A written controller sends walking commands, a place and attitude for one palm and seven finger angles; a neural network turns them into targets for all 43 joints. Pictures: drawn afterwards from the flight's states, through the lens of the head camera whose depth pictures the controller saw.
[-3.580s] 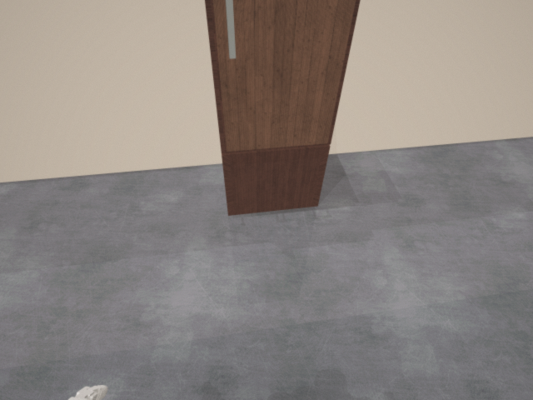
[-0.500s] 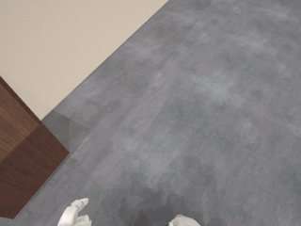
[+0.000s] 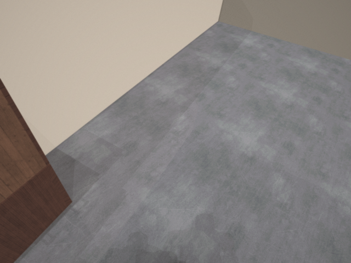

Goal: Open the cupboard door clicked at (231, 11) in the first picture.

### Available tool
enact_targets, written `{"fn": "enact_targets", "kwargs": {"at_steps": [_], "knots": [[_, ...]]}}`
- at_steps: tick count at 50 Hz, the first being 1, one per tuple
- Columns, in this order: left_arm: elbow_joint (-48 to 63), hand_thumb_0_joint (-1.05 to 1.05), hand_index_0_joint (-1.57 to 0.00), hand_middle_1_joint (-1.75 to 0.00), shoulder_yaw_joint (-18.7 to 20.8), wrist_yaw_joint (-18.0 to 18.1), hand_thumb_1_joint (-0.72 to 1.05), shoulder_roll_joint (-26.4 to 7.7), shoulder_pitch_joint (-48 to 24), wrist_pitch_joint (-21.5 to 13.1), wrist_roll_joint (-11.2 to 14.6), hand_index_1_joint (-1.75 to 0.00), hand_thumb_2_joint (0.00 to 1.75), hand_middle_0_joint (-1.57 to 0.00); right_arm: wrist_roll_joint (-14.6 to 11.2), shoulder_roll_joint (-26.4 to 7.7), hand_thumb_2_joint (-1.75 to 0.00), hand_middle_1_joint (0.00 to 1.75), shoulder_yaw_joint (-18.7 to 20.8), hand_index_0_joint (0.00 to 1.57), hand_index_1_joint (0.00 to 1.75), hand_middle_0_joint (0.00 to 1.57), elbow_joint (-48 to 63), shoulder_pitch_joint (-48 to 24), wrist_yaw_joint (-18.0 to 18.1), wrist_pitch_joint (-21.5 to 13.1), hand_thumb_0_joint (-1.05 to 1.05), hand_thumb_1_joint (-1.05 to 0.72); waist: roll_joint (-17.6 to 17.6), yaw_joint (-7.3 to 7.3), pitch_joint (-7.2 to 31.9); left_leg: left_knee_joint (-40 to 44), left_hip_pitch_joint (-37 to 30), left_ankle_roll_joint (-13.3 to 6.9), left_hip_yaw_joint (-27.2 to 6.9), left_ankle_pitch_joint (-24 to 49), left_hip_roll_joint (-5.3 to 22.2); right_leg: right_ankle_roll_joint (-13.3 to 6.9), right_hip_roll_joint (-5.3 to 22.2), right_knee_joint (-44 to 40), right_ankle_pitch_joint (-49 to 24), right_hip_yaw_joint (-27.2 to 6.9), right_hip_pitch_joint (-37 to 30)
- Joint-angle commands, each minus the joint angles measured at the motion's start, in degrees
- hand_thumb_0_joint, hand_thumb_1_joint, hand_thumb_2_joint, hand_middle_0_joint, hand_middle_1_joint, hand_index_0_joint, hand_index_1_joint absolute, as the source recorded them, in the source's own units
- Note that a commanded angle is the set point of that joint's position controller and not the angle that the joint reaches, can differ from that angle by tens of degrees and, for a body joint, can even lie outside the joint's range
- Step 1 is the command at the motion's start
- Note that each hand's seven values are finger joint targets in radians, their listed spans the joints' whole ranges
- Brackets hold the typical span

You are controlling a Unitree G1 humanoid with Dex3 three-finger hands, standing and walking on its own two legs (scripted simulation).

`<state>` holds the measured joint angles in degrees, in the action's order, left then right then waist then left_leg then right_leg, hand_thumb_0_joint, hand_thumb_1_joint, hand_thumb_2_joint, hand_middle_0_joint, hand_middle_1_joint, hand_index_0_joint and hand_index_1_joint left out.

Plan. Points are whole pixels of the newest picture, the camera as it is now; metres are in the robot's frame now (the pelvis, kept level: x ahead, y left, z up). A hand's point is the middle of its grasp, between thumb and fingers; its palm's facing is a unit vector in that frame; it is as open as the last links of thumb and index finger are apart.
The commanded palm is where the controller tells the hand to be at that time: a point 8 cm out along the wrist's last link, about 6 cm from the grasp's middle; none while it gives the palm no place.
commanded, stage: turn to face it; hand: left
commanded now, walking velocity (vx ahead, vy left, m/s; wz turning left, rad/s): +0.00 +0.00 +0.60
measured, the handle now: out of the picture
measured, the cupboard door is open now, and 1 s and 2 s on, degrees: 0 0 0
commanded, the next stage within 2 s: take the last steps up to it in 1.66 s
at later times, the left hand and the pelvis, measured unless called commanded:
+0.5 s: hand out of the picture +0.01 +0.17 -0.14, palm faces +0.30 -0.91 -0.28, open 7.4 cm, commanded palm none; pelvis -0.03 -0.05 +0.00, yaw +17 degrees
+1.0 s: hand out of the picture -0.14 +0.24 -0.17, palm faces +0.60 -0.76 -0.23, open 7.4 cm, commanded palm none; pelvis -0.07 +0.02 +0.01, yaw +35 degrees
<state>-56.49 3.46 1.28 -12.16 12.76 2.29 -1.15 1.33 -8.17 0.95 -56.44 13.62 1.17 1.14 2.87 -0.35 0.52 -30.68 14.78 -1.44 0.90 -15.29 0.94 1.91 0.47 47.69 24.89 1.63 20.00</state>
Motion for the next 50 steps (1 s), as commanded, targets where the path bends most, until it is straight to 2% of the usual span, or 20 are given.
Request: {"fn": "enact_targets", "kwargs": {"at_steps": [1, 8, 12, 14, 15, 16, 17, 18, 19, 22, 28, 34, 36, 37, 38, 39, 40, 41, 44, 50], "knots": [[4.0, 0.00, -0.20, -0.30, 1.2, -0.2, 0.90, -4.5, -0.8, -1.1, 0.2, -0.30, 0.90, -0.20, -0.1, -12.2, -0.90, 0.30, 3.0, 0.20, 0.30, 0.20, 3.5, 0.3, 0.4, -0.9, 0.00, -0.90, -11.7, 0.22, -2.6, 14.0, -3.3, -7.8, -15.4, 21.4, 12.8, 1.0, 2.1, 10.1, -0.1, -1.6, 8.5], [6.5, 0.00, -0.20, -0.30, 1.2, -0.1, 0.90, -3.1, -4.6, -1.2, 0.9, -0.30, 0.90, -0.20, 0.1, -14.7, -0.90, 0.30, 4.9, 0.20, 0.30, 0.20, 3.6, 4.2, 0.1, -0.4, 0.00, -0.90, -12.4, 3.17, 4.8, 10.2, -11.1, -9.2, -20.9, 26.9, 12.0, 2.0, 0.7, 1.0, 2.2, -2.1, 7.3], [6.2, 0.00, -0.20, -0.30, 1.3, 0.2, 0.90, -3.6, -1.3, -1.3, 1.4, -0.30, 0.90, -0.20, 0.1, -15.5, -0.90, 0.30, 5.7, 0.20, 0.30, 0.20, 4.9, 1.4, -0.3, 0.3, 0.00, -0.90, -13.5, 1.72, 6.0, 8.7, -5.1, -7.7, -22.8, 24.7, 9.6, 1.4, -1.3, -11.0, -1.3, -1.1, -2.5], [5.3, 0.00, -0.20, -0.30, 1.8, 0.4, 0.90, -5.1, 3.3, -1.5, 1.4, -0.30, 0.90, -0.20, -0.3, -15.1, -0.90, 0.30, 5.9, 0.20, 0.30, 0.20, 6.0, -1.3, -0.7, 0.7, 0.00, -0.90, -12.1, -0.94, 6.6, 6.3, 2.7, -4.3, -21.5, 15.3, 6.4, 0.9, -0.4, -24.0, -10.5, -0.6, -13.5], [5.0, 0.00, -0.20, -0.30, 2.6, 0.8, 0.90, -8.5, 5.2, -1.9, 0.8, -0.30, 0.90, -0.20, -0.8, -12.5, -0.90, 0.30, 5.8, 0.20, 0.30, 0.20, 6.6, -1.1, -1.1, 0.9, 0.00, -0.90, -3.8, -1.75, 6.5, 0.3, 12.8, -0.7, -17.3, 3.6, 2.2, -1.2, 7.1, -30.6, -9.7, -6.4, -22.5], [5.7, 0.00, -0.20, -0.30, 3.6, 1.2, 0.90, -14.5, 4.6, -2.3, -0.3, -0.30, 0.90, -0.20, -0.9, -8.6, -0.90, 0.30, 5.1, 0.20, 0.30, 0.20, 7.9, -1.1, -1.2, 0.9, 0.00, -0.90, 13.7, -2.32, 4.5, -14.6, 24.0, 4.1, -4.6, -13.5, -5.7, -7.2, 23.9, -35.2, -8.8, -23.1, -24.9], [7.1, 0.00, -0.20, -0.30, 2.8, 1.2, 0.90, -14.4, 2.3, -1.9, 0.3, -0.30, 0.90, -0.20, 0.1, -11.6, -0.90, 0.30, 5.8, 0.20, 0.30, 0.20, 8.1, -2.7, -1.1, 1.0, 0.00, -0.90, 11.3, -2.08, 2.4, -25.7, 21.5, 3.6, -5.2, -17.5, -2.9, -9.8, 27.9, -34.7, -11.7, -22.2, -14.0], [8.5, 0.00, -0.20, -0.30, 2.2, 1.2, 0.90, -11.9, -2.3, -2.0, 0.1, -0.30, 0.90, -0.20, 0.3, -11.6, -0.90, 0.30, 6.0, 0.20, 0.30, 0.20, 7.4, -1.1, -1.7, 1.6, 0.00, -0.90, 6.1, 0.62, -0.4, -33.0, 19.9, 3.4, -6.0, -12.5, -1.9, -9.9, 24.2, -35.3, -7.5, -16.4, -7.6], [8.8, 0.00, -0.20, -0.30, 2.1, 1.1, 0.90, -10.2, -5.3, -2.2, 0.3, -0.30, 0.90, -0.20, 0.4, -10.9, -0.90, 0.30, 6.1, 0.20, 0.30, 0.20, 5.8, -0.6, -2.0, 2.4, 0.00, -0.90, 8.0, 1.95, -2.6, -36.3, 19.6, 3.9, -5.2, -9.9, -0.6, -7.9, 20.7, -35.3, -7.4, -12.9, -5.0], [8.9, 0.00, -0.20, -0.30, 0.8, 0.9, 0.90, -7.2, -4.8, -2.8, 0.3, -0.30, 0.90, -0.20, 0.2, -10.0, -0.90, 0.30, 5.6, 0.20, 0.30, 0.20, 4.5, 0.7, -2.6, 2.3, 0.00, -0.90, 7.2, 2.64, -5.5, -39.5, 21.0, 5.5, -1.5, -4.3, 0.8, -6.5, 16.1, -30.4, -24.2, -2.4, -7.9], [7.3, 0.00, -0.20, -0.30, 1.2, 1.0, 0.90, -9.9, 3.2, -2.7, -0.2, -0.30, 0.90, -0.20, -0.1, -9.6, -0.90, 0.30, 4.7, 0.20, 0.30, 0.20, 6.8, -6.9, -2.7, 2.5, 0.00, -0.90, 7.1, -1.22, -4.2, -30.4, 19.4, 6.5, 1.7, -7.8, 2.1, -8.7, 19.3, -27.2, -35.6, 0.4, -14.8], [7.4, 0.00, -0.20, -0.30, 2.4, 0.6, 0.90, -12.7, 3.1, -2.0, -0.7, -0.30, 0.90, -0.20, -0.6, -9.2, -0.90, 0.30, 3.8, 0.20, 0.30, 0.20, 8.7, -8.8, -3.0, 1.4, 0.00, -0.90, 9.7, -2.07, -0.9, -13.2, 9.6, 4.7, 6.4, -9.1, 1.3, -8.2, 21.1, -22.0, -39.0, 4.2, -15.4], [6.9, 0.00, -0.20, -0.30, 2.5, 0.4, 0.90, -12.8, 2.8, -1.8, -0.4, -0.30, 0.90, -0.20, -0.5, -10.3, -0.90, 0.30, 4.1, 0.20, 0.30, 0.20, 8.7, -5.9, -2.8, 0.9, 0.00, -0.90, 7.6, -0.33, 1.6, -2.8, 3.0, 3.8, 7.3, -3.3, 0.4, -5.7, 20.2, -15.9, -39.4, 7.0, -15.1], [7.3, 0.00, -0.20, -0.30, 2.6, 0.2, 0.90, -12.7, 2.3, -1.6, 0.2, -0.30, 0.90, -0.20, -0.3, -12.5, -0.90, 0.30, 4.6, 0.20, 0.30, 0.20, 7.7, -1.6, -2.7, 0.4, 0.00, -0.90, 3.3, 2.21, 4.6, 4.6, -6.1, 2.9, 5.8, 5.7, 0.7, -3.1, 19.0, -7.9, -36.2, 9.1, -10.8], [9.1, 0.00, -0.20, -0.30, 2.3, -0.2, 0.90, -9.9, 2.3, -1.5, 0.7, -0.30, 0.90, -0.20, 0.0, -19.2, -0.90, 0.30, 6.2, 0.20, 0.30, 0.20, 7.1, 3.1, -2.4, -0.3, 0.00, -0.90, -11.2, 4.80, 9.0, 7.9, -18.5, -2.5, -10.3, 22.7, 12.7, 1.3, 12.7, 5.8, -17.0, 11.1, 2.8], [11.7, 0.00, -0.20, -0.30, 0.9, -0.4, 0.90, -6.4, -1.0, -1.3, 0.7, -0.30, 0.90, -0.20, -0.7, -24.2, -0.90, 0.30, 7.3, 0.20, 0.30, 0.20, 6.3, 6.8, -1.9, -0.4, 0.00, -0.90, -22.1, 6.27, 9.8, 8.0, -21.7, -10.2, -24.3, 49.4, 24.2, 4.1, 6.6, 16.6, 14.5, 6.7, 14.6], [11.9, 0.00, -0.20, -0.30, 1.2, 0.0, 0.90, -8.2, -2.6, -0.6, 0.2, -0.30, 0.90, -0.20, -0.8, -23.2, -0.90, 0.30, 6.9, 0.20, 0.30, 0.20, 5.3, 7.4, -1.7, -0.1, 0.00, -0.90, -14.4, 5.99, 9.6, 6.6, -19.2, -12.4, -19.0, 45.4, 25.0, 3.0, 8.1, 20.1, 13.5, 1.4, 14.1], [11.0, 0.00, -0.20, -0.30, 1.4, 0.3, 0.90, -7.3, -4.5, -0.1, 0.1, -0.30, 0.90, -0.20, -0.5, -21.1, -0.90, 0.30, 6.5, 0.20, 0.30, 0.20, 5.6, 5.4, -1.1, -0.3, 0.00, -0.90, -16.8, 5.68, 7.1, 8.5, -14.6, -10.5, -18.2, 38.3, 21.1, 2.9, 8.6, 21.2, 10.1, -0.2, 14.8], [8.6, 0.00, -0.20, -0.30, 2.1, -0.6, 0.90, -7.8, -2.6, -0.3, 0.1, -0.30, 0.90, -0.20, -0.3, -16.8, -0.90, 0.30, 4.8, 0.20, 0.30, 0.20, 8.0, -3.1, -0.6, -0.8, 0.00, -0.90, -11.8, 1.64, 1.2, 10.4, -8.0, -6.0, -12.8, 28.7, 13.5, 3.6, 7.5, 22.5, -1.9, -1.4, 13.9], [7.6, 0.00, -0.20, -0.30, 2.3, -0.4, 0.90, -8.3, -1.1, -0.1, -0.1, -0.30, 0.90, -0.20, -0.7, -16.0, -0.90, 0.30, 4.8, 0.20, 0.30, 0.20, 7.6, -0.9, -0.5, -1.1, 0.00, -0.90, -10.5, 1.25, 2.6, 12.1, -10.3, -5.3, -13.6, 25.7, 10.6, 5.0, 6.0, 18.8, -7.2, -2.2, 13.3]]}}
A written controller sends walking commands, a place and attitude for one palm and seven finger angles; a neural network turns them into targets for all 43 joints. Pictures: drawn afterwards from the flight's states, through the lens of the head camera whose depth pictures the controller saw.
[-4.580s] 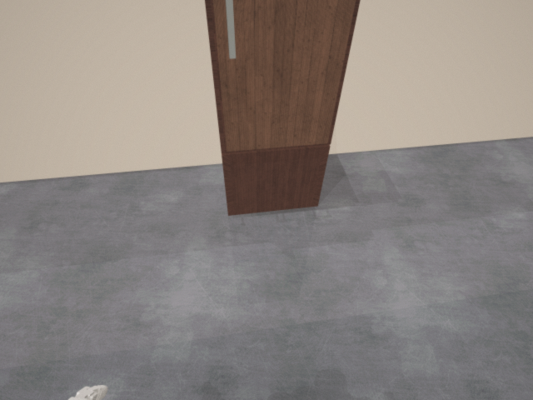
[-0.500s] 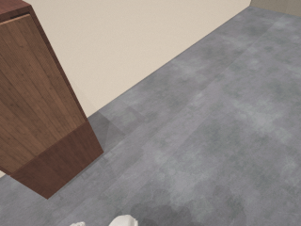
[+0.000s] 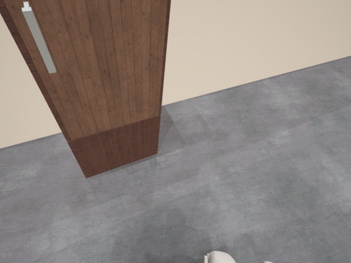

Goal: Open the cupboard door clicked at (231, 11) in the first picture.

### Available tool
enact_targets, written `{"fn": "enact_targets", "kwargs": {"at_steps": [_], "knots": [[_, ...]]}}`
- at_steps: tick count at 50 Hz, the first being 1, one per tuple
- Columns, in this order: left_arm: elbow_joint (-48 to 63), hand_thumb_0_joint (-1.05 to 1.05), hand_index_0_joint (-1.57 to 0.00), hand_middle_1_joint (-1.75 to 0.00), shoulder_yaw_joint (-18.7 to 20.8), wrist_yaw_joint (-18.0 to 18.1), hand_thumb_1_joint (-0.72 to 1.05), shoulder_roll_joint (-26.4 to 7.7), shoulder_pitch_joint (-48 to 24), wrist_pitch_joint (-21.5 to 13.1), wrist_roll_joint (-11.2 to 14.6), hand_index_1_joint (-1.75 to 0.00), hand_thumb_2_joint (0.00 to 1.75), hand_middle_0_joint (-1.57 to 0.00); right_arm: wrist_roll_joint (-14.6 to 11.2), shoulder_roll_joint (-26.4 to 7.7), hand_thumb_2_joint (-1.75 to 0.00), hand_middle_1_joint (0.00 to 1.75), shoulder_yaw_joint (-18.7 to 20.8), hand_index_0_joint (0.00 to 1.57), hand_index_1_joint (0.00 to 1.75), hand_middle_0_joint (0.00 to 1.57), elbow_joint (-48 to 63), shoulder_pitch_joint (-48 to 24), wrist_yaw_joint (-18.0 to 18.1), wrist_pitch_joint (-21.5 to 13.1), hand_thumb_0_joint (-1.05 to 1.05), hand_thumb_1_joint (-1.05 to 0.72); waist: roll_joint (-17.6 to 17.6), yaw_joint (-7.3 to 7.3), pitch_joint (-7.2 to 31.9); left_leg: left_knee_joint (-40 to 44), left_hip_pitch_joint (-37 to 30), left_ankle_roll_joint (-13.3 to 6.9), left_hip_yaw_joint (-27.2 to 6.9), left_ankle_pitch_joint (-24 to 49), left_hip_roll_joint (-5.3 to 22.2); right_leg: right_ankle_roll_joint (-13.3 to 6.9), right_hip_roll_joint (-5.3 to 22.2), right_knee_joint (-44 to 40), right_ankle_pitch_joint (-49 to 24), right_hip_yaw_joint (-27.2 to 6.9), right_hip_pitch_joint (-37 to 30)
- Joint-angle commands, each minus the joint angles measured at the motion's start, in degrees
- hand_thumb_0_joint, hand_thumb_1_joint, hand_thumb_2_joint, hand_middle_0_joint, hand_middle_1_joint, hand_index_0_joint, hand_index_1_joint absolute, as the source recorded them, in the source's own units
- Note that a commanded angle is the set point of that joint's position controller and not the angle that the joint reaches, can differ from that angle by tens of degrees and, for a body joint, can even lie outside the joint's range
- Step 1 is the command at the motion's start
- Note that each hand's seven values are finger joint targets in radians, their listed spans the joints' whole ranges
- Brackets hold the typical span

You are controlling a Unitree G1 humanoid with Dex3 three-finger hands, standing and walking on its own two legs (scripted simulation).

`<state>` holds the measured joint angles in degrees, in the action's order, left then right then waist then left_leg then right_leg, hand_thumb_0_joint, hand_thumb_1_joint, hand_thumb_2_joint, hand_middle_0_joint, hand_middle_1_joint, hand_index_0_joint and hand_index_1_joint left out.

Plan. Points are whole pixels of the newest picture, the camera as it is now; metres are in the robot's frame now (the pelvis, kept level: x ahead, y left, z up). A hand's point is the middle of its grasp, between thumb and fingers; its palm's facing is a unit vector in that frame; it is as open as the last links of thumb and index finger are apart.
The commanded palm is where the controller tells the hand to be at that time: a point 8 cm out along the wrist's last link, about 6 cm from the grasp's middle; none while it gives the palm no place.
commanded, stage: turn to face it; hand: left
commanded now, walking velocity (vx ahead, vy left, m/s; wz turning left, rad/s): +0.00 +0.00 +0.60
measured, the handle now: (40, 40) +0.59 +0.42 +0.13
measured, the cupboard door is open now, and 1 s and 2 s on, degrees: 0 0 0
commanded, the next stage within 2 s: take the last steps up to it in 0.66 s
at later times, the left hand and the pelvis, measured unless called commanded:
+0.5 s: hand out of the picture +0.08 +0.17 -0.14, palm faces +0.26 -0.92 -0.29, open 7.4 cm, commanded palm none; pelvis +0.00 -0.06 -0.01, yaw +16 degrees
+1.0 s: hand out of the picture -0.14 +0.16 -0.19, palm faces +0.50 -0.84 -0.20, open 7.4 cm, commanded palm none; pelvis -0.01 -0.01 -0.01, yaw +26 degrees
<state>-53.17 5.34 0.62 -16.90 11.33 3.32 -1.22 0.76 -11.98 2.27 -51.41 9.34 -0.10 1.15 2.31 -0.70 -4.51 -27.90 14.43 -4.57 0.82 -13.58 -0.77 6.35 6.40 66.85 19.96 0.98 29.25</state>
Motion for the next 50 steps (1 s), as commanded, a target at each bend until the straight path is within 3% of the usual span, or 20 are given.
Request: {"fn": "enact_targets", "kwargs": {"at_steps": [1, 11, 16, 19, 20, 21, 22, 23, 24, 28, 34, 38, 40, 42, 43, 44, 45, 46, 47, 50], "knots": [[4.5, 0.00, -0.20, -0.30, 0.4, 0.3, 0.90, -3.8, -0.4, -1.1, 0.1, -0.30, 0.90, -0.20, -0.2, -12.0, -0.90, 0.30, 3.6, 0.20, 0.30, 0.20, 2.3, 3.9, 0.7, -1.0, 0.00, -0.90, -10.3, 1.67, 7.4, 9.6, -9.9, -2.1, -14.4, 23.5, 12.2, 0.7, 0.0, -0.9, -2.5, -1.9, 4.0], [7.6, 0.00, -0.20, -0.30, 0.0, 0.9, 0.90, -3.1, -8.2, -1.4, 0.6, -0.30, 0.90, -0.20, 0.5, -12.1, -0.90, 0.30, 4.3, 0.20, 0.30, 0.20, 1.1, 8.2, 0.9, -0.5, 0.00, -0.90, -10.1, 3.84, 5.8, 9.5, -8.9, -5.8, -27.0, 17.8, 12.4, -0.1, -2.6, -12.4, 3.2, -3.9, 2.5], [7.9, 0.00, -0.20, -0.30, -0.6, 1.2, 0.90, -1.9, -6.0, -1.7, 1.0, -0.30, 0.90, -0.20, 0.8, -12.3, -0.90, 0.30, 4.6, 0.20, 0.30, 0.20, 1.4, 6.6, 0.9, 0.1, 0.00, -0.90, -10.0, 2.65, 7.9, 7.3, -5.2, -6.0, -30.2, 19.9, 10.8, -1.7, -5.7, -23.1, 4.6, -3.8, -6.6], [7.2, 0.00, -0.20, -0.30, -0.6, 1.7, 0.90, -2.1, -1.6, -2.2, 1.4, -0.30, 0.90, -0.20, 0.4, -11.7, -0.90, 0.30, 4.8, 0.20, 0.30, 0.20, 1.8, 5.0, 0.6, 0.4, 0.00, -0.90, -10.5, 0.79, 9.2, 4.7, 0.3, -3.3, -29.0, 18.0, 7.9, -2.8, -6.9, -36.0, -2.3, -2.9, -17.6], [6.8, 0.00, -0.20, -0.30, -0.3, 1.8, 0.90, -2.9, 0.2, -2.6, 1.4, -0.30, 0.90, -0.20, 0.1, -10.8, -0.90, 0.30, 4.6, 0.20, 0.30, 0.20, 1.8, 4.8, 0.4, 0.5, 0.00, -0.90, -8.3, -0.19, 9.8, 2.6, 4.7, -1.1, -27.1, 12.7, 6.0, -3.2, -5.6, -44.0, -7.6, -3.3, -24.4], [6.7, 0.00, -0.20, -0.30, 0.1, 2.1, 0.90, -6.3, 1.1, -3.2, 0.8, -0.30, 0.90, -0.20, -0.6, -8.1, -0.90, 0.30, 4.2, 0.20, 0.30, 0.20, 1.8, 6.0, 0.0, 0.5, 0.00, -0.90, -0.1, -0.31, 10.8, -4.1, 13.3, 2.3, -22.0, 1.1, 2.5, -5.4, 3.1, -50.2, -7.1, -11.2, -33.3], [7.4, 0.00, -0.20, -0.30, 0.9, 2.4, 0.90, -10.5, 0.7, -3.3, 0.0, -0.30, 0.90, -0.20, -0.5, -5.3, -0.90, 0.30, 3.8, 0.20, 0.30, 0.20, 3.1, 6.8, 0.2, 0.3, 0.00, -0.90, 14.5, -0.41, 9.5, -17.9, 22.8, 6.7, -9.0, -16.2, -5.3, -11.8, 18.4, -52.7, -8.3, -26.5, -34.8], [8.1, 0.00, -0.20, -0.30, 0.4, 2.2, 0.90, -9.9, 0.2, -3.0, 0.3, -0.30, 0.90, -0.20, 0.5, -8.4, -0.90, 0.30, 4.6, 0.20, 0.30, 0.20, 3.2, 6.1, 0.3, 0.6, 0.00, -0.90, 9.1, -0.17, 8.2, -28.6, 19.4, 6.7, -7.8, -19.3, -3.7, -15.5, 21.7, -52.6, -11.1, -25.0, -24.5], [8.9, 0.00, -0.20, -0.30, -0.3, 2.2, 0.90, -7.1, -3.7, -3.1, 0.5, -0.30, 0.90, -0.20, 0.8, -8.1, -0.90, 0.30, 4.7, 0.20, 0.30, 0.20, 1.8, 7.3, -0.1, 1.3, 0.00, -0.90, 3.0, 2.44, 5.6, -35.0, 18.0, 6.7, -8.4, -14.2, -2.4, -15.5, 17.0, -52.8, -9.7, -18.5, -20.0], [7.7, 0.00, -0.20, -0.30, -1.3, 1.5, 0.90, -2.9, -4.7, -4.0, 0.6, -0.30, 0.90, -0.20, 0.6, -6.7, -0.90, 0.30, 4.1, 0.20, 0.30, 0.20, -0.3, 7.5, -1.0, 2.2, 0.00, -0.90, 6.6, 3.36, 0.8, -41.3, 17.8, 8.2, -4.0, -6.5, 0.9, -12.2, 9.5, -49.8, -20.6, -5.6, -17.2], [4.3, 0.00, -0.20, -0.30, -0.8, 1.4, 0.90, -5.0, 3.4, -3.9, -0.2, -0.30, 0.90, -0.20, 0.3, -5.9, -0.90, 0.30, 3.1, 0.20, 0.30, 0.20, 0.6, 0.9, -0.8, 2.4, 0.00, -0.90, 8.2, -0.16, 0.5, -32.1, 15.7, 9.0, -1.3, -9.5, 2.2, -13.8, 11.1, -48.6, -23.9, -4.1, -20.1], [2.3, 0.00, -0.20, -0.30, -0.3, 1.3, 0.90, -6.5, 7.2, -3.8, -0.7, -0.30, 0.90, -0.20, -0.2, -4.5, -0.90, 0.30, 2.0, 0.20, 0.30, 0.20, 1.1, -2.9, -0.7, 1.5, 0.00, -0.90, 10.3, -2.11, 3.4, -18.8, 10.3, 8.3, 1.5, -13.1, 1.4, -14.5, 11.7, -44.7, -35.9, -3.4, -24.2], [0.9, 0.00, -0.20, -0.30, -0.3, 1.1, 0.90, -6.6, 8.0, -3.9, -0.7, -0.30, 0.90, -0.20, -0.2, -3.9, -0.90, 0.30, 1.4, 0.20, 0.30, 0.20, 0.4, -1.2, -0.5, 0.7, 0.00, -0.90, 10.7, -1.81, 5.9, -12.0, 5.5, 7.5, 3.1, -11.3, 0.5, -13.2, 11.1, -44.3, -32.0, -2.8, -25.3], [-0.2, 0.00, -0.20, -0.30, -0.6, 0.8, 0.90, -6.1, 6.8, -3.9, -0.2, -0.30, 0.90, -0.20, 0.1, -4.1, -0.90, 0.30, 1.1, 0.20, 0.30, 0.20, -1.5, 3.4, -0.4, -0.5, 0.00, -0.90, 9.3, 0.64, 7.4, 0.7, -4.9, 6.5, 4.8, -3.4, 0.0, -10.3, 8.8, -41.8, -18.0, -0.5, -20.8], [-0.3, 0.00, -0.20, -0.30, -1.2, 0.5, 0.90, -4.1, 6.9, -3.7, 0.3, -0.30, 0.90, -0.20, 0.2, -6.5, -0.90, 0.30, 1.5, 0.20, 0.30, 0.20, -2.5, 6.2, -0.3, -1.4, 0.00, -0.90, 3.0, 1.96, 8.4, 7.3, -13.7, 5.5, 1.8, -0.5, 2.5, -8.1, 6.3, -36.6, -9.1, 1.6, -14.3], [0.4, 0.00, -0.20, -0.30, -1.9, 0.0, 0.90, -0.3, 7.7, -3.5, 0.7, -0.30, 0.90, -0.20, 0.8, -12.1, -0.90, 0.30, 2.9, 0.20, 0.30, 0.20, -3.5, 9.9, 0.1, -2.0, 0.00, -0.90, -13.0, 3.77, 10.1, 10.6, -22.6, 1.2, -15.1, -2.2, 15.9, -4.8, 0.1, -24.8, 4.9, 6.6, -1.3], [1.6, 0.00, -0.20, -0.30, -2.8, 0.0, 0.90, 1.4, 5.1, -3.8, 0.1, -0.30, 0.90, -0.20, 0.8, -15.5, -0.90, 0.30, 3.5, 0.20, 0.30, 0.20, -4.3, 13.2, 0.4, -1.7, 0.00, -0.90, -19.5, 5.43, 7.3, 14.2, -22.4, -4.0, -24.9, -0.9, 23.8, -4.0, -2.9, -15.5, 16.1, 6.5, 6.8], [1.9, 0.00, -0.20, -0.30, -2.6, -0.1, 0.90, -0.3, 2.2, -3.7, -0.3, -0.30, 0.90, -0.20, 0.9, -15.0, -0.90, 0.30, 3.2, 0.20, 0.30, 0.20, -4.3, 13.5, 0.5, -1.3, 0.00, -0.90, -13.4, 5.95, 3.8, 15.0, -17.7, -5.8, -23.7, -5.4, 25.2, -5.3, -0.9, -10.7, 14.0, 2.7, 7.3], [0.5, 0.00, -0.20, -0.30, -2.3, -0.1, 0.90, -0.2, 1.2, -3.4, -0.7, -0.30, 0.90, -0.20, 1.0, -11.8, -0.90, 0.30, 2.4, 0.20, 0.30, 0.20, -5.0, 12.4, 1.2, -2.0, 0.00, -0.90, -15.9, 5.65, 0.9, 17.1, -14.3, -4.1, -21.2, -3.7, 22.0, -5.1, -0.5, -7.9, 10.5, 0.8, 8.0], [-3.4, 0.00, -0.20, -0.30, -2.0, -1.5, 0.90, 0.1, 4.3, -3.7, -0.3, -0.30, 0.90, -0.20, 0.7, -7.2, -0.90, 0.30, 0.7, 0.20, 0.30, 0.20, -4.5, 8.2, 1.7, -3.1, 0.00, -0.90, -11.9, 2.53, -3.3, 16.8, -10.3, -2.6, -11.4, 8.9, 17.2, -4.9, 0.1, -4.0, 0.2, 0.1, 5.7]]}}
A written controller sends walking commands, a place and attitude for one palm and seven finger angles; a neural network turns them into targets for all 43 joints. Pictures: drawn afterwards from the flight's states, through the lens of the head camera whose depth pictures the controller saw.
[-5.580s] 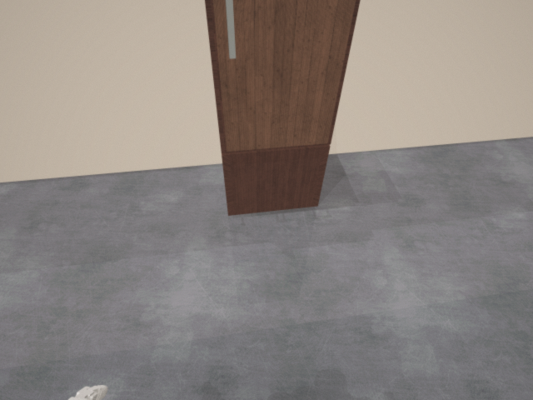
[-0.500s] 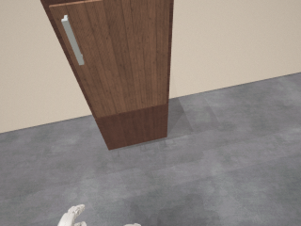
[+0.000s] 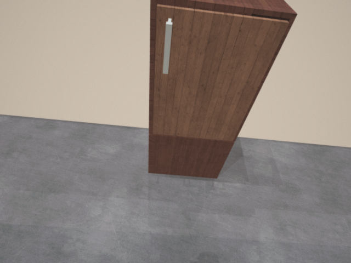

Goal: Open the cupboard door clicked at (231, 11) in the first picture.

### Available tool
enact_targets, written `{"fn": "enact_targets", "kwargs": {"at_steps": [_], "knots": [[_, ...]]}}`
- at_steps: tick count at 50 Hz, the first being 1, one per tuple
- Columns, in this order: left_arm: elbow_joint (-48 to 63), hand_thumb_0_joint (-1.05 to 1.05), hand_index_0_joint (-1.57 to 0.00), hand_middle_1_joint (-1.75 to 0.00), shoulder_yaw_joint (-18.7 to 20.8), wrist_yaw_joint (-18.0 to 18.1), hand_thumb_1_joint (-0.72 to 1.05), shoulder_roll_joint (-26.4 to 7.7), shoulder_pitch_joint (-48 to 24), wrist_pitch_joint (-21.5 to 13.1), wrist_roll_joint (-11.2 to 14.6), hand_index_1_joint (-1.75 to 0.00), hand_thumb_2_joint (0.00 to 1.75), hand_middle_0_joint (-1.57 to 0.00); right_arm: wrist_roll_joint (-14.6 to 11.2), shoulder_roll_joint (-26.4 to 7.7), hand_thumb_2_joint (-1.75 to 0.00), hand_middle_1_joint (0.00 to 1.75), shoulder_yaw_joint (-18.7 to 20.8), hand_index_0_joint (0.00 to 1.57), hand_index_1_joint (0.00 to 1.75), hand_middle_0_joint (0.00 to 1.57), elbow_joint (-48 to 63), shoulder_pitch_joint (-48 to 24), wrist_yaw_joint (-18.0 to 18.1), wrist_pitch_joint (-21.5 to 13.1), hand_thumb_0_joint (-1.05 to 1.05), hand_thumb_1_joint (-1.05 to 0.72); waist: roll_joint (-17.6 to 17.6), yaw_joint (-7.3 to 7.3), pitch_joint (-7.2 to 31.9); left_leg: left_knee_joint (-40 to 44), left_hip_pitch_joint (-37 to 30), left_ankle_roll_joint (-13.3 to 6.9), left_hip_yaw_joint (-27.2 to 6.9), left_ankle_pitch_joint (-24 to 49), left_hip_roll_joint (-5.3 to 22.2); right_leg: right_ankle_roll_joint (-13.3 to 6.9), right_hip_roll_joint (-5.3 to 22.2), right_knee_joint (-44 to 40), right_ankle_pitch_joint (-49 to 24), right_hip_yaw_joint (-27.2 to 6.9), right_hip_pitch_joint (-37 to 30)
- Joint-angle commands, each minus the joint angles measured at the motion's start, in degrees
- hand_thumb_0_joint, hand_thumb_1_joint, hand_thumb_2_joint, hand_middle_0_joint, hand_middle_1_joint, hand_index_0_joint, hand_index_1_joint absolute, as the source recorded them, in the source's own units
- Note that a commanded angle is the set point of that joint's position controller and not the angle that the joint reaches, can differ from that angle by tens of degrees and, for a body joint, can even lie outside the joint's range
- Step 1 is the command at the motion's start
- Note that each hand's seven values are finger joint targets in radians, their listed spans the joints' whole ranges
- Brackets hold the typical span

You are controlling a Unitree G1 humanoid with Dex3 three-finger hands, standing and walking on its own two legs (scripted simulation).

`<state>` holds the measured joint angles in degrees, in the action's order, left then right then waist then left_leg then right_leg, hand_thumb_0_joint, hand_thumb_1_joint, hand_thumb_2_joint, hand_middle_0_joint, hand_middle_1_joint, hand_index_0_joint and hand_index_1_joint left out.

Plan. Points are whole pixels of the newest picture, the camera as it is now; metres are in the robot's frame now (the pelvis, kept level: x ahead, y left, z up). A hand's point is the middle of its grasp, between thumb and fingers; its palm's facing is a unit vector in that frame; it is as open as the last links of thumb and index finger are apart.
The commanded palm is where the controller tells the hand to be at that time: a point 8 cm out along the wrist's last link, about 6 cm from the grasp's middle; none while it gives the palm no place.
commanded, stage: take the last steps up to it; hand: left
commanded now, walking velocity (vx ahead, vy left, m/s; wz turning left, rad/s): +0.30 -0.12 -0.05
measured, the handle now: (167, 47) +0.73 +0.11 +0.13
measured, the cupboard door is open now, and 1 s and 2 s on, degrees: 0 0 0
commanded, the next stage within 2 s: come to a stop and stand still in 0.56 s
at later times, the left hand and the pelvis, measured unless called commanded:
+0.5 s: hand (143, 226) +0.25 +0.10 -0.18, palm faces -0.06 -0.98 -0.21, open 7.4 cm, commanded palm none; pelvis +0.13 -0.08 -0.02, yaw -1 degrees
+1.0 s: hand (158, 240) +0.22 +0.05 -0.18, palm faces +0.06 -0.98 -0.17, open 7.3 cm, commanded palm none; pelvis +0.22 -0.11 +0.00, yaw -2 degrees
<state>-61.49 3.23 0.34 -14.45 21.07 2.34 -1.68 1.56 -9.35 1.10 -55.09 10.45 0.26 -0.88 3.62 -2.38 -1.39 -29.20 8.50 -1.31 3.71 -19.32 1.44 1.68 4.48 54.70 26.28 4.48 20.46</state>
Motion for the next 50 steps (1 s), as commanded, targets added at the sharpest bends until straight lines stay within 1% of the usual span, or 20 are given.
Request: {"fn": "enact_targets", "kwargs": {"at_steps": [1, 9, 16, 18, 20, 21, 22, 23, 24, 25, 26, 28, 31, 34, 37, 40, 42, 45, 47, 50], "knots": [[3.9, 0.00, -0.20, -0.30, 0.1, -1.5, 0.90, -2.1, -4.1, -2.8, 0.3, -0.30, 0.90, -0.20, -0.4, -9.4, -0.90, 0.30, 1.9, 0.20, 0.30, 0.20, -1.3, 7.6, 1.5, -1.6, 0.00, -0.90, -12.3, 3.57, -5.6, 17.9, -5.4, -5.6, -11.9, 18.5, 14.0, 0.1, 1.8, 8.5, -8.3, -3.0, 14.0], [4.3, 0.00, -0.20, -0.30, 0.2, -1.8, 0.90, -0.7, -7.5, -1.6, 0.2, -0.30, 0.90, -0.20, -0.6, -8.1, -0.90, 0.30, 2.1, 0.20, 0.30, 0.20, -4.1, 13.8, 2.1, -2.6, 0.00, -0.90, -10.4, 3.57, -8.2, 18.8, -8.0, -6.9, -8.1, 23.1, 14.9, 1.2, 2.2, 7.1, -15.0, -3.1, 21.1], [7.3, 0.00, -0.20, -0.30, -0.1, -2.5, 0.90, 0.7, -17.0, -2.5, 0.8, -0.30, 0.90, -0.20, 0.4, -8.5, -0.90, 0.30, 2.7, 0.20, 0.30, 0.20, -6.9, 17.5, 2.3, -2.5, 0.00, -0.90, -11.7, 6.00, -9.8, 16.2, -7.3, -6.8, -6.6, 26.7, 15.9, -1.0, 1.7, -12.0, -13.2, -0.3, 14.5], [7.0, 0.00, -0.20, -0.30, 0.0, -2.4, 0.90, 1.0, -15.6, -3.0, 0.9, -0.30, 0.90, -0.20, 0.5, -9.2, -0.90, 0.30, 2.9, 0.20, 0.30, 0.20, -7.3, 16.8, 2.2, -2.3, 0.00, -0.90, -13.1, 5.10, -8.3, 13.6, -6.0, -6.3, -5.6, 30.9, 15.9, -2.3, -0.1, -16.6, -12.0, 1.4, 7.7], [4.0, 0.00, -0.20, -0.30, 0.6, -2.1, 0.90, -0.4, -6.6, -3.8, 0.8, -0.30, 0.90, -0.20, 0.1, -9.9, -0.90, 0.30, 3.0, 0.20, 0.30, 0.20, -7.4, 15.4, 2.1, -2.1, 0.00, -0.90, -10.5, 0.84, -3.0, 3.5, -4.0, -4.6, -2.6, 38.0, 13.8, -3.5, -3.1, -22.3, -15.0, 3.5, -5.8], [1.4, 0.00, -0.20, -0.30, 1.3, -1.7, 0.90, -2.9, 1.0, -4.6, 0.6, -0.30, 0.90, -0.20, -0.2, -9.1, -0.90, 0.30, 2.8, 0.20, 0.30, 0.20, -7.7, 15.7, 1.7, -2.2, 0.00, -0.90, -6.7, -2.52, 1.2, -6.8, 1.1, -2.5, -0.9, 34.8, 10.9, -4.2, -2.7, -26.0, -18.2, 2.2, -17.7], [-0.5, 0.00, -0.20, -0.30, 2.7, -0.9, 0.90, -8.3, 8.0, -5.6, 0.0, -0.30, 0.90, -0.20, -0.9, -5.7, -0.90, 0.30, 2.2, 0.20, 0.30, 0.20, -7.3, 18.1, 1.1, -2.3, 0.00, -0.90, 5.7, -4.72, 8.7, -23.8, 13.9, 0.2, 3.5, 15.5, 5.1, -8.9, 10.3, -28.3, -20.8, -13.1, -32.2], [-1.3, 0.00, -0.20, -0.30, 3.3, -0.4, 0.90, -11.9, 11.5, -5.5, 1.0, -0.30, 0.90, -0.20, -1.4, -3.9, -0.90, 0.30, 1.8, 0.20, 0.30, 0.20, -5.7, 18.9, 1.3, -2.1, 0.00, -0.90, 12.6, -4.10, 14.7, -39.6, 19.1, 1.0, 0.6, -15.5, -0.7, -13.6, 20.9, -34.6, -28.2, -29.3, -34.1], [-0.6, 0.00, -0.20, -0.30, 2.9, 0.0, 0.90, -10.8, 7.9, -5.1, 1.5, -0.30, 0.90, -0.20, -1.7, -5.0, -0.90, 0.30, 2.1, 0.20, 0.30, 0.20, -5.8, 16.5, 1.4, -1.7, 0.00, -0.90, 7.2, -3.69, 12.0, -45.1, 19.7, -0.5, -4.1, -14.6, 1.6, -15.3, 20.0, -37.8, -20.6, -27.6, -27.9], [0.6, 0.00, -0.20, -0.30, 2.2, 0.0, 0.90, -8.4, 2.2, -5.0, 1.3, -0.30, 0.90, -0.20, -1.5, -3.7, -0.90, 0.30, 2.4, 0.20, 0.30, 0.20, -5.8, 13.4, 1.0, -1.4, 0.00, -0.90, 6.4, -2.33, 6.7, -47.2, 21.3, -0.6, -4.2, -10.2, 3.4, -13.9, 17.7, -40.3, -12.7, -25.2, -20.1], [1.9, 0.00, -0.20, -0.30, 1.6, 0.5, 0.90, -5.4, -2.8, -4.7, 1.4, -0.30, 0.90, -0.20, -1.0, -3.5, -0.90, 0.30, 2.7, 0.20, 0.30, 0.20, -5.7, 12.2, 0.8, -1.0, 0.00, -0.90, -0.1, -0.28, 2.4, -46.4, 20.9, -0.5, -4.7, -6.0, 5.2, -12.8, 16.3, -41.4, -9.1, -20.7, -14.1], [3.2, 0.00, -0.20, -0.30, 0.1, 0.8, 0.90, -1.6, -7.9, -5.2, 1.0, -0.30, 0.90, -0.20, -0.2, -1.5, -0.90, 0.30, 2.2, 0.20, 0.30, 0.20, -6.5, 13.6, 0.6, 0.1, 0.00, -0.90, -1.3, 3.39, -1.7, -41.8, 17.6, 0.4, -3.8, -1.2, 6.2, -10.5, 12.5, -42.8, -13.5, -11.6, -3.9], [2.5, 0.00, -0.20, -0.30, -0.8, 1.0, 0.90, 0.4, -7.6, -5.8, 0.7, -0.30, 0.90, -0.20, 0.1, -0.2, -0.90, 0.30, 2.2, 0.20, 0.30, 0.20, -7.2, 16.4, 0.4, 1.2, 0.00, -0.90, 1.9, 5.34, -2.1, -34.6, 14.9, 1.7, -2.1, 1.5, 5.9, -10.1, 9.7, -44.4, -18.4, -5.8, -0.9], [2.3, 0.00, -0.20, -0.30, -0.9, 1.2, 0.90, 1.1, -6.2, -5.9, 0.6, -0.30, 0.90, -0.20, 0.0, 0.2, -0.90, 0.30, 1.6, 0.20, 0.30, 0.20, -6.0, 13.0, 0.4, 1.2, 0.00, -0.90, 0.0, 4.47, -2.0, -25.7, 15.2, 2.7, -1.2, 1.3, 5.5, -11.5, 10.2, -44.1, -24.5, -6.0, -3.1], [1.5, 0.00, -0.20, -0.30, -1.2, 1.4, 0.90, 0.5, -4.4, -5.7, 0.6, -0.30, 0.90, -0.20, -0.8, 1.3, -0.90, 0.30, 0.4, 0.20, 0.30, 0.20, -5.9, 9.4, 0.9, 0.6, 0.00, -0.90, -2.1, 2.87, 0.1, -13.4, 12.6, 3.5, -1.0, 1.3, 4.2, -11.9, 10.4, -39.1, -43.8, -6.0, -9.0], [0.6, 0.00, -0.20, -0.30, -1.1, 2.1, 0.90, -0.4, -3.1, -4.8, 0.9, -0.30, 0.90, -0.20, -1.3, 0.1, -0.90, 0.30, 0.5, 0.20, 0.30, 0.20, -5.5, 6.9, 1.4, 0.9, 0.00, -0.90, 0.2, 2.22, 1.8, -5.0, 8.3, 3.2, -1.5, 4.4, 2.7, -11.0, 10.4, -33.9, -52.7, -6.7, -11.9], [0.6, 0.00, -0.20, -0.30, -0.8, 2.3, 0.90, -0.8, -3.2, -3.9, 1.2, -0.30, 0.90, -0.20, -1.3, -1.8, -0.90, 0.30, 1.0, 0.20, 0.30, 0.20, -5.6, 6.9, 1.6, 1.4, 0.00, -0.90, 0.7, 2.93, 1.1, 1.3, 3.1, 3.0, -1.3, 12.6, 2.7, -8.8, 9.5, -31.0, -48.9, -6.2, -9.7], [1.5, 0.00, -0.20, -0.30, -0.7, 2.9, 0.90, 0.4, -1.2, -2.7, 1.2, -0.30, 0.90, -0.20, -0.7, -5.9, -0.90, 0.30, 1.9, 0.20, 0.30, 0.20, -4.2, 5.8, 2.2, 1.8, 0.00, -0.90, -4.6, 2.20, 0.8, -0.1, -3.0, -0.9, -4.7, 39.5, 9.3, -3.8, 4.3, -27.7, -37.0, -4.2, -4.7], [1.9, 0.00, -0.20, -0.30, -0.8, 3.0, 0.90, 0.4, -1.5, -1.8, 1.0, -0.30, 0.90, -0.20, -0.8, -6.2, -0.90, 0.30, 1.9, 0.20, 0.30, 0.20, -3.7, 4.1, 2.4, 2.2, 0.00, -0.90, -11.2, 1.85, -0.6, 1.8, -0.7, -3.0, -7.0, 40.7, 10.8, -2.7, 2.3, -25.9, -27.8, -2.9, -4.9], [2.2, 0.00, -0.20, -0.30, -0.6, 2.7, 0.90, 0.0, -0.1, -1.6, 0.9, -0.30, 0.90, -0.20, -0.8, -6.5, -0.90, 0.30, 2.1, 0.20, 0.30, 0.20, -1.8, 1.2, 2.3, 2.7, 0.00, -0.90, -9.9, 1.03, 0.7, 2.7, 2.9, -3.3, -7.3, 30.7, 10.1, -3.2, 1.9, -26.7, -23.3, -4.4, -8.0]]}}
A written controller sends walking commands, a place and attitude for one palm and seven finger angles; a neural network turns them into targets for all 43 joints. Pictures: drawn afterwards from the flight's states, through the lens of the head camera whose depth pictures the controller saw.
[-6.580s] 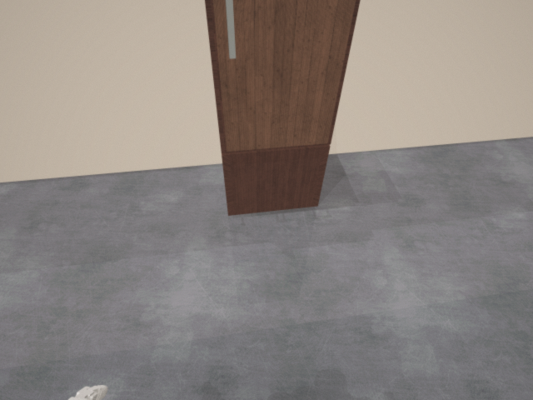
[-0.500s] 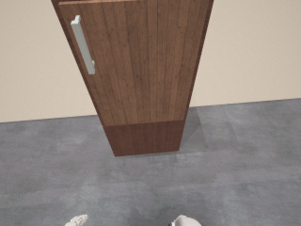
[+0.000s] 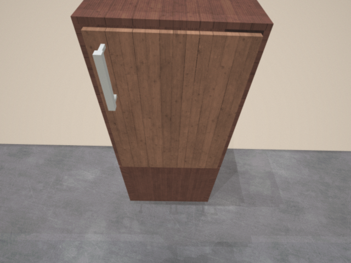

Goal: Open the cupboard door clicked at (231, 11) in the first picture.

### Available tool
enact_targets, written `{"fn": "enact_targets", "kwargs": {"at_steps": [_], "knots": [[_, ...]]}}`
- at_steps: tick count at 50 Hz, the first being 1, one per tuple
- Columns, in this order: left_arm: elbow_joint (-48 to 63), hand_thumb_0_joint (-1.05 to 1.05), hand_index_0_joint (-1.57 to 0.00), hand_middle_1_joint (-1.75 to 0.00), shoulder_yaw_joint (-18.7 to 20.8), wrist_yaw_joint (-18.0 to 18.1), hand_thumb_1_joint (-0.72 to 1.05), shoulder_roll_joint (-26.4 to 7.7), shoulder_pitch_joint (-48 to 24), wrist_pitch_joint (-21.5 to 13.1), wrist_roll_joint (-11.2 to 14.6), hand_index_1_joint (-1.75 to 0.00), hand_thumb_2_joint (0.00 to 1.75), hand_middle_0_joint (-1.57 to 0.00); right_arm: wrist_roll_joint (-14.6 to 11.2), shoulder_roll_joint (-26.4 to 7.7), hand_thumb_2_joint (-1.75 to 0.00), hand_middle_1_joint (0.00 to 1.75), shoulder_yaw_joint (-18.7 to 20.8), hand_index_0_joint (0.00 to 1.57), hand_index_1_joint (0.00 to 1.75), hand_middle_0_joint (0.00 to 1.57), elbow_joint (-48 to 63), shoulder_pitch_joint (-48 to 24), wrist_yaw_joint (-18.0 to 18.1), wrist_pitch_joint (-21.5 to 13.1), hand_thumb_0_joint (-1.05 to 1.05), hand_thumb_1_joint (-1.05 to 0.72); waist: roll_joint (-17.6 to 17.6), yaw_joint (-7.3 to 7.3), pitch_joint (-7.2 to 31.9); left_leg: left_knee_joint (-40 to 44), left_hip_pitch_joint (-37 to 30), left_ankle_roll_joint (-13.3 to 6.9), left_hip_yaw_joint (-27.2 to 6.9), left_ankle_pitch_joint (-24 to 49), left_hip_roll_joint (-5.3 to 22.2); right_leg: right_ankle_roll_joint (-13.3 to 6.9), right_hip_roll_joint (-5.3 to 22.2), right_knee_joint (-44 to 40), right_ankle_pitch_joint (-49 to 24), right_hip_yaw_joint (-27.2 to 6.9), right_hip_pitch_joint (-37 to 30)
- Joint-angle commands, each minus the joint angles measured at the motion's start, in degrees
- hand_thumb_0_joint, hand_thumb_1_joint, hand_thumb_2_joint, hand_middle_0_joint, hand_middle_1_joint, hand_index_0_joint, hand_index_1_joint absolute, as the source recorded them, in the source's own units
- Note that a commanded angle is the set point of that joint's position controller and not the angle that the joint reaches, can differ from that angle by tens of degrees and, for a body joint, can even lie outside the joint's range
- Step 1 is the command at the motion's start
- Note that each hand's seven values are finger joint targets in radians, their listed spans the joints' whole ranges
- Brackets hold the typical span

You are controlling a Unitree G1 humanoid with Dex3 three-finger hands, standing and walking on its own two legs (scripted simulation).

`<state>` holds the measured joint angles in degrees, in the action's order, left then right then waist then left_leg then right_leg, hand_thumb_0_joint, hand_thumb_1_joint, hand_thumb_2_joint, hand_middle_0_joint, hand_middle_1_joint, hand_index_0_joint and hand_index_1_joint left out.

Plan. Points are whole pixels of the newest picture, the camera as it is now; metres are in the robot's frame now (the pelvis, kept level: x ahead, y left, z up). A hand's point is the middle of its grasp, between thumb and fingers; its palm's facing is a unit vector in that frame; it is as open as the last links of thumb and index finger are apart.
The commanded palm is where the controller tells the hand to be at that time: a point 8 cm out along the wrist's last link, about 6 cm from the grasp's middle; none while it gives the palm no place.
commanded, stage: come to a stop and stand still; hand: left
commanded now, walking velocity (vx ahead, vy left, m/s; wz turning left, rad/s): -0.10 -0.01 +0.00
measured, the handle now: (107, 79) +0.50 +0.24 +0.14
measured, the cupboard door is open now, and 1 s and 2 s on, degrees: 0 0 0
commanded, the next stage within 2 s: look again from close up in 0.88 s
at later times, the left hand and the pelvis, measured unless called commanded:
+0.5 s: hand out of the picture +0.02 +0.25 -0.16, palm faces +0.02 -0.97 -0.24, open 7.4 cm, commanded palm none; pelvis -0.05 +0.06 +0.00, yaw -1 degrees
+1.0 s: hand out of the picture -0.09 +0.23 -0.17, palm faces +0.04 -0.99 -0.15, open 7.4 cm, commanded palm none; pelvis -0.05 +0.07 +0.00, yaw +0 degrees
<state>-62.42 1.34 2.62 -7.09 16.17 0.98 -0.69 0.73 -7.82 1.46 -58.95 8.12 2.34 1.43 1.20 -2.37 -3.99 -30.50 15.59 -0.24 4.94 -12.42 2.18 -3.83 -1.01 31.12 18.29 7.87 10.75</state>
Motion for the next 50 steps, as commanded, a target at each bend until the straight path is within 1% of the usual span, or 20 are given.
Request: {"fn": "enact_targets", "kwargs": {"at_steps": [1, 3, 5, 6, 7, 8, 9, 10, 11, 12, 14, 15, 16, 17, 18, 20, 23, 26, 45, 50], "knots": [[3.3, 0.00, -0.20, -0.30, 1.3, 0.4, 0.90, -7.9, 4.6, -0.2, -0.2, -0.30, 0.90, -0.20, 0.0, -7.9, -0.90, 0.30, 1.8, 0.20, 0.30, 0.20, 2.3, 3.1, 0.1, 0.3, 0.00, -0.90, -5.4, 1.07, 4.2, 3.3, -4.4, -3.7, -7.9, 21.0, 8.6, 1.9, 8.1, -3.9, -17.2, -8.7, 1.3], [4.0, 0.00, -0.20, -0.30, 1.5, 0.2, 0.90, -8.6, 3.8, -0.3, -0.3, -0.30, 0.90, -0.20, 0.0, -6.9, -0.90, 0.30, 2.1, 0.20, 0.30, 0.20, 2.8, 3.0, -0.2, 0.6, 0.00, -0.90, -0.7, 1.68, 5.7, -0.4, -3.7, -2.0, -5.5, 11.7, 5.5, 0.0, 11.6, -7.3, -19.1, -12.7, 1.5], [4.6, 0.00, -0.20, -0.30, 1.7, 0.1, 0.90, -9.9, 1.4, -0.4, -0.4, -0.30, 0.90, -0.20, -0.1, -5.5, -0.90, 0.30, 2.0, 0.20, 0.30, 0.20, 2.6, 3.6, -0.5, 1.1, 0.00, -0.90, 5.0, 2.35, 4.7, -5.5, -3.3, 0.2, -2.9, 0.2, 1.1, -4.2, 17.1, -11.9, -18.9, -17.6, 4.1], [4.7, 0.00, -0.20, -0.30, 1.7, 0.1, 0.90, -9.7, 0.6, -0.4, -0.5, -0.30, 0.90, -0.20, 0.0, -4.8, -0.90, 0.30, 2.0, 0.20, 0.30, 0.20, 2.2, 3.6, -0.6, 1.2, 0.00, -0.90, 5.4, 2.31, 3.9, -7.7, -3.4, 0.5, -3.1, -4.9, 0.9, -6.1, 18.3, -13.3, -18.7, -17.7, 5.4], [6.6, 0.00, -0.20, -0.30, 1.0, 1.9, 0.90, -8.3, 5.4, -2.1, -1.4, -0.30, 0.90, -0.20, 0.0, -7.7, -0.90, 0.30, 2.5, 0.20, 0.30, 0.20, 7.7, 0.8, -0.9, -0.8, 0.00, -0.90, 0.9, 1.38, 6.0, -11.1, 4.1, 1.9, -2.1, -11.6, -1.1, -0.5, 16.8, -10.4, -52.7, -22.5, -3.6], [8.6, 0.00, -0.20, -0.30, 1.9, 1.9, 0.90, -12.4, 5.3, -2.8, -1.4, -0.30, 0.90, -0.20, -0.1, -4.5, -0.90, 0.30, 1.9, 0.20, 0.30, 0.20, 7.7, 3.0, -1.8, -0.5, 0.00, -0.90, 4.7, 1.76, 10.7, -16.0, 7.9, 0.0, -4.2, -9.8, -0.4, -1.8, 18.7, -6.2, -48.0, -18.6, -8.3], [9.0, 0.00, -0.20, -0.30, 2.1, 1.8, 0.90, -11.1, 5.9, -3.2, -1.2, -0.30, 0.90, -0.20, -0.3, -4.8, -0.90, 0.30, 2.0, 0.20, 0.30, 0.20, 8.2, 1.1, -1.8, -0.5, 0.00, -0.90, 1.2, 0.47, 9.9, -18.5, 9.2, -0.5, -4.1, -11.5, -0.7, -5.7, 19.2, -5.7, -47.1, -19.6, -8.0], [9.6, 0.00, -0.20, -0.30, 2.5, 1.8, 0.90, -12.0, 4.9, -3.5, -1.3, -0.30, 0.90, -0.20, -0.7, -4.2, -0.90, 0.30, 1.9, 0.20, 0.30, 0.20, 8.8, 2.3, -1.8, -0.5, 0.00, -0.90, 3.4, 1.67, 11.0, -18.4, 9.7, -0.4, -4.6, -12.0, -0.7, -8.2, 19.1, -5.7, -45.6, -18.3, -9.2], [10.7, 0.00, -0.20, -0.30, 2.5, 1.8, 0.90, -11.7, 3.4, -3.4, -1.4, -0.30, 0.90, -0.20, -0.6, -4.0, -0.90, 0.30, 1.6, 0.20, 0.30, 0.20, 9.0, 2.8, -1.9, -0.6, 0.00, -0.90, 0.8, 1.82, 9.3, -14.0, 7.4, -0.4, -3.9, -12.3, 0.0, -8.3, 18.3, -5.1, -42.0, -15.5, -6.7], [11.3, 0.00, -0.20, -0.30, 2.3, 1.7, 0.90, -11.7, 2.5, -3.0, -1.6, -0.30, 0.90, -0.20, -0.6, -3.0, -0.90, 0.30, 1.2, 0.20, 0.30, 0.20, 9.0, 4.2, -2.0, -0.8, 0.00, -0.90, 3.1, 2.54, 8.5, -8.0, 4.3, -0.4, -3.1, -10.2, -0.8, -7.0, 16.0, -4.1, -37.5, -13.2, -4.0], [11.4, 0.00, -0.20, -0.30, 1.3, 1.4, 0.90, -10.6, 0.2, -2.3, -0.9, -0.30, 0.90, -0.20, -0.5, -3.4, -0.90, 0.30, 0.8, 0.20, 0.30, 0.20, 7.2, 8.1, -1.9, -1.2, 0.00, -0.90, 5.5, 4.15, 4.2, 2.6, -3.8, -0.5, -2.9, -2.4, -1.0, -2.7, 12.5, -4.5, -17.7, -11.1, 5.7], [11.5, 0.00, -0.20, -0.30, 1.0, 1.0, 0.90, -9.4, 0.0, -1.9, -0.5, -0.30, 0.90, -0.20, -0.2, -5.1, -0.90, 0.30, 0.9, 0.20, 0.30, 0.20, 6.8, 9.2, -1.9, -1.5, 0.00, -0.90, 1.0, 3.89, 1.4, 5.1, -4.3, -1.3, -5.4, -0.7, 0.8, -0.6, 9.8, -4.2, -6.8, -10.3, 9.5], [11.9, 0.00, -0.20, -0.30, 0.9, 0.7, 0.90, -8.0, 0.9, -1.3, -0.4, -0.30, 0.90, -0.20, 0.3, -6.8, -0.90, 0.30, 0.9, 0.20, 0.30, 0.20, 7.2, 9.0, -1.9, -2.0, 0.00, -0.90, -6.1, 2.63, -0.9, 8.8, -0.2, -3.5, -12.0, 1.1, 6.0, 1.4, 6.4, -3.1, 0.8, -8.0, 10.0], [12.0, 0.00, -0.20, -0.30, 0.8, 0.5, 0.90, -7.4, 1.7, -1.1, -0.2, -0.30, 0.90, -0.20, 0.8, -8.6, -0.90, 0.30, 0.8, 0.20, 0.30, 0.20, 7.7, 7.7, -1.8, -1.9, 0.00, -0.90, -7.9, 1.48, -2.1, 11.6, 5.2, -5.5, -15.0, -1.9, 8.7, 2.4, 4.4, -3.3, 1.9, -6.4, 7.1], [11.6, 0.00, -0.20, -0.30, 0.7, 0.5, 0.90, -8.0, 1.0, -0.6, -0.5, -0.30, 0.90, -0.20, 0.7, -8.1, -0.90, 0.30, 0.7, 0.20, 0.30, 0.20, 7.7, 6.5, -1.7, -1.8, 0.00, -0.90, -10.1, 1.44, -3.4, 15.8, 8.9, -5.8, -17.6, -10.7, 8.2, 2.4, 3.5, -1.8, 3.2, -5.7, 4.5], [11.0, 0.00, -0.20, -0.30, 0.5, -0.2, 0.90, -8.0, 1.8, -0.2, -0.9, -0.30, 0.90, -0.20, 0.7, -9.0, -0.90, 0.30, 0.8, 0.20, 0.30, 0.20, 8.3, 5.4, -1.6, -1.7, 0.00, -0.90, -5.9, 0.71, -5.5, 18.5, 13.8, -5.3, -16.9, -21.1, 7.2, 2.2, 3.2, -1.2, 2.0, -5.8, 2.3], [10.5, 0.00, -0.20, -0.30, 0.5, -0.6, 0.90, -8.2, 2.5, -0.5, -0.8, -0.30, 0.90, -0.20, 0.8, -9.3, -0.90, 0.30, 0.4, 0.20, 0.30, 0.20, 7.6, 6.5, -1.6, -1.9, 0.00, -0.90, -3.3, 0.77, -1.4, 17.7, 10.3, -4.6, -15.2, -19.8, 5.6, 2.0, 3.8, -3.3, 1.4, -7.1, 1.1], [10.4, 0.00, -0.20, -0.30, 0.4, -0.8, 0.90, -8.8, 2.1, -0.6, -0.8, -0.30, 0.90, -0.20, 0.8, -9.8, -0.90, 0.30, 0.3, 0.20, 0.30, 0.20, 6.8, 7.0, -1.7, -1.9, 0.00, -0.90, -4.1, 1.13, 0.0, 18.2, 8.6, -4.4, -15.1, -21.2, 5.3, 1.9, 3.9, -4.3, 2.9, -7.5, 1.5], [4.5, 0.00, -0.20, -0.30, -0.7, -0.8, 0.90, -6.5, 6.1, -2.0, -0.5, -0.30, 0.90, -0.20, 0.2, -7.8, -0.90, 0.30, -0.2, 0.20, 0.30, 0.20, 1.1, 9.5, -1.4, -2.1, 0.00, -0.90, -1.4, 2.65, -0.4, 14.7, 3.5, -3.3, -12.4, -16.7, 3.5, 1.1, 5.5, -10.1, 5.6, -14.4, 6.2], [3.0, 0.00, -0.20, -0.30, -1.2, -0.6, 0.90, -6.1, 6.9, -2.4, -0.5, -0.30, 0.90, -0.20, 0.0, -7.6, -0.90, 0.30, -0.4, 0.20, 0.30, 0.20, 0.3, 9.4, -1.3, -2.7, 0.00, -0.90, -2.3, 2.49, -0.8, 15.8, 2.7, -3.4, -12.9, -15.1, 4.1, 1.2, 5.6, -9.6, 1.7, -13.8, 5.8]]}}
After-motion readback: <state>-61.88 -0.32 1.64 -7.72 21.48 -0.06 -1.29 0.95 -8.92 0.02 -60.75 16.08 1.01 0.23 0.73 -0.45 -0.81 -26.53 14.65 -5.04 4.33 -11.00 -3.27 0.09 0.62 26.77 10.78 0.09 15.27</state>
